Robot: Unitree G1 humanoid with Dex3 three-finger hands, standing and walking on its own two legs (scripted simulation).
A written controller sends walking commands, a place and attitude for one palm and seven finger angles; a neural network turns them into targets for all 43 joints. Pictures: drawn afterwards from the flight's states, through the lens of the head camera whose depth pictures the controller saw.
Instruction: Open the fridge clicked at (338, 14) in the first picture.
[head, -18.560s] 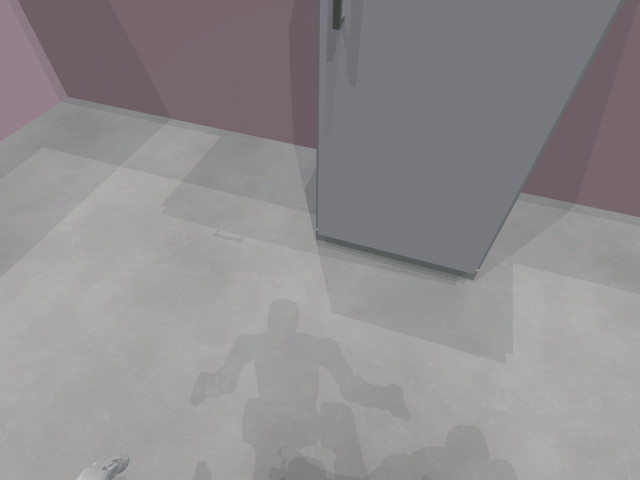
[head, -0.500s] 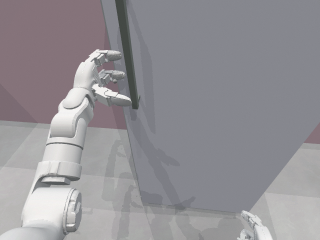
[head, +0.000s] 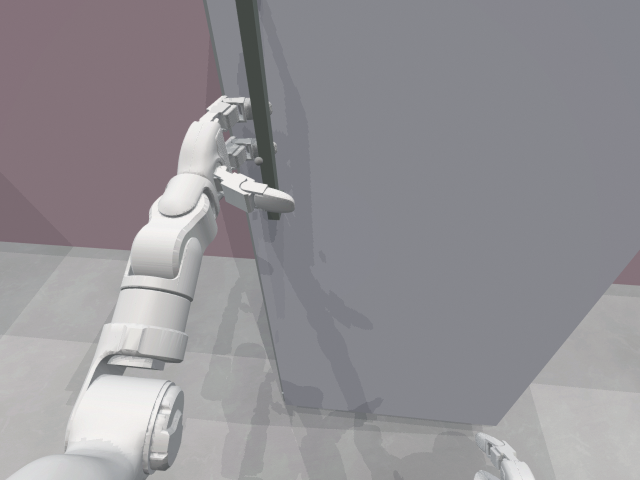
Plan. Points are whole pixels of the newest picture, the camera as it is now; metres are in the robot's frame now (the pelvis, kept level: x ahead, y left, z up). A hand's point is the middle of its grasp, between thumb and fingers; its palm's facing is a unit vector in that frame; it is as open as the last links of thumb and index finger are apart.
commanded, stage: slide the fingers in behind the handle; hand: left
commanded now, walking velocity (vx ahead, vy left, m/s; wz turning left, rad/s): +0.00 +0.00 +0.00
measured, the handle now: (266, 119) +0.46 +0.09 +0.25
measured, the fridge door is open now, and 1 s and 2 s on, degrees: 0 0 0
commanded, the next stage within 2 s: grip the handle and tug to test in 0.78 s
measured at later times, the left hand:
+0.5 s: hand (280, 161) +0.40 +0.07 +0.23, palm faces -0.04 -1.00 +0.00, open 14.2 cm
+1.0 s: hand (279, 162) +0.40 +0.07 +0.23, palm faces -0.05 -1.00 +0.00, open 14.1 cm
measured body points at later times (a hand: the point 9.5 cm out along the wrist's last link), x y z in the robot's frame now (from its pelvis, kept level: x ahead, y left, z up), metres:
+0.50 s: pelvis +0.00 -0.01 +0.00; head -0.03 -0.03 +0.45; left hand +0.40 +0.12 +0.24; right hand +0.16 -0.24 -0.10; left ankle +0.00 +0.09 -0.74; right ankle -0.03 -0.10 -0.74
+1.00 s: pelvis +0.01 -0.02 +0.00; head -0.02 -0.04 +0.45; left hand +0.40 +0.12 +0.23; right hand +0.18 -0.25 -0.09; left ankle +0.00 +0.09 -0.74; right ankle -0.03 -0.10 -0.74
